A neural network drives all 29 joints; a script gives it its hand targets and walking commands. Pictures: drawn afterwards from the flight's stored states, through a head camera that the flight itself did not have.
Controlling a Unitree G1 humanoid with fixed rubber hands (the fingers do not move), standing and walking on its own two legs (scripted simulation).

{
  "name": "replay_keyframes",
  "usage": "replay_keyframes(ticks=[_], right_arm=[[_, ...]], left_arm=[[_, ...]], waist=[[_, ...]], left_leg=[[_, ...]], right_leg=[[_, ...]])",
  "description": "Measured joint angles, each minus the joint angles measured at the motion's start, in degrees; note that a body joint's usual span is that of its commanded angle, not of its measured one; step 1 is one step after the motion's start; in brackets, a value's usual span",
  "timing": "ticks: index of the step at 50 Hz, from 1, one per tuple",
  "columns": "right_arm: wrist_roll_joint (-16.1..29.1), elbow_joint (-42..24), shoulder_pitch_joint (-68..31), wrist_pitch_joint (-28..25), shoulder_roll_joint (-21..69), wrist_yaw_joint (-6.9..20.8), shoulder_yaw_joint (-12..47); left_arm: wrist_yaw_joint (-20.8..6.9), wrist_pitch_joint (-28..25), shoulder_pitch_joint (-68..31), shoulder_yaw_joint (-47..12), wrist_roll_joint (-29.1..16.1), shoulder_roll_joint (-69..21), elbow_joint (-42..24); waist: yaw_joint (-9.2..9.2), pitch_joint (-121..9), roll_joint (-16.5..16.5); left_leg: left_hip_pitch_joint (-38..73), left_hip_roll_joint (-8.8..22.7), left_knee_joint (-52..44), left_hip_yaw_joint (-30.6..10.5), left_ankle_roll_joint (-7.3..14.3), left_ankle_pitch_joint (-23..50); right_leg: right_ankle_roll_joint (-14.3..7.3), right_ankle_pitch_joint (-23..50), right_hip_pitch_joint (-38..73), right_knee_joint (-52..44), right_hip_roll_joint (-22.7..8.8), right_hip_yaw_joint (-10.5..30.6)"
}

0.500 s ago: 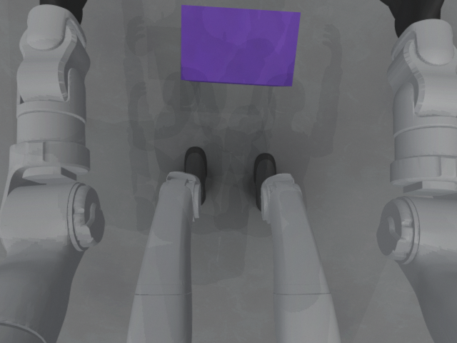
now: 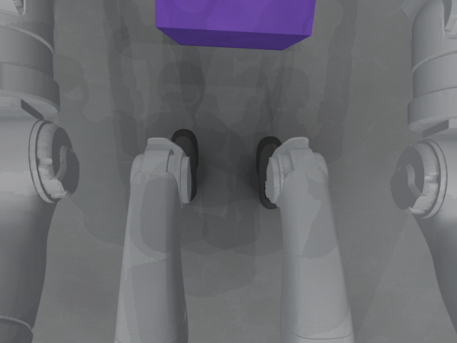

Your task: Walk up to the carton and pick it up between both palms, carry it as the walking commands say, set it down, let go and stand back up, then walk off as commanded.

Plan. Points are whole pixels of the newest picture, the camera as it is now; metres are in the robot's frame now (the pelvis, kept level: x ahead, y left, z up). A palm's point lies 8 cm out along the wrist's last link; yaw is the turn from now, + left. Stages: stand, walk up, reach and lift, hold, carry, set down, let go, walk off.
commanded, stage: reach and lift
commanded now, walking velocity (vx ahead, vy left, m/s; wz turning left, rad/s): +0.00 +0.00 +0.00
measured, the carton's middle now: out of the picture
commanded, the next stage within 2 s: none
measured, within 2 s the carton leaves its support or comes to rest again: neither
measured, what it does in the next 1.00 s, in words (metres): lowers itself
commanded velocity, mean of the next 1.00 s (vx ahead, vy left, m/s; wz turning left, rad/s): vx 0.00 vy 0.00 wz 0.00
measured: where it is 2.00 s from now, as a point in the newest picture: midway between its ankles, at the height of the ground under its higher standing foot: (227, 182)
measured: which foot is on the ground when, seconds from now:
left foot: down 0.00-1.00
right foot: down 0.00-1.00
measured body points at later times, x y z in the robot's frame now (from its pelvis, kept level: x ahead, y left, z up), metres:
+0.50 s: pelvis +0.02 +0.01 -0.11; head +0.40 +0.01 +0.11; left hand +0.59 +0.20 -0.30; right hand +0.57 -0.20 -0.30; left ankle +0.15 +0.13 -0.49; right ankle +0.13 -0.11 -0.49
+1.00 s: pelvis +0.02 +0.00 -0.16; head +0.41 +0.00 +0.06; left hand +0.60 +0.20 -0.35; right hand +0.58 -0.20 -0.35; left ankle +0.15 +0.13 -0.49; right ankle +0.13 -0.11 -0.49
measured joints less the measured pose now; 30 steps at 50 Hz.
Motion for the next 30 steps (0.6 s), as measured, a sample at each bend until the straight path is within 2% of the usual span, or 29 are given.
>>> replay_keyframes(ticks=[4,9,25,30], right_arm=[[2.10,-1.54,-0.53,1.49,-0.84,-0.68,1.65],[2.23,-0.16,-1.35,1.39,-1.23,-0.53,2.36],[0.52,4.60,2.23,-7.25,1.53,0.36,1.02],[1.59,5.76,2.89,-8.67,1.13,0.50,1.48]], left_arm=[[1.19,1.44,-0.98,-1.55,-1.78,0.92,-1.37],[1.55,1.38,-2.00,-2.33,-2.22,1.34,0.08],[2.36,-6.48,1.95,-3.56,-1.72,-2.74,2.27],[2.44,-7.79,2.77,-4.44,-2.59,-2.62,3.01]], waist=[[-0.10,0.10,-0.33],[-0.05,0.01,-0.42],[0.97,-0.01,-0.44],[0.89,0.03,-0.53]], left_leg=[[-4.80,0.02,4.79,0.11,0.16,-0.61],[-8.88,-0.12,9.51,0.21,0.31,-1.88],[-18.03,0.01,23.39,0.49,0.73,-7.73],[-21.45,-0.01,26.71,0.45,0.67,-7.89]], right_leg=[[0.24,-0.60,-4.72,4.70,0.16,0.02],[0.45,-2.02,-8.57,9.34,0.12,0.01],[1.19,-8.09,-17.00,22.70,0.52,-0.01],[1.25,-8.38,-20.37,26.08,0.61,-0.12]])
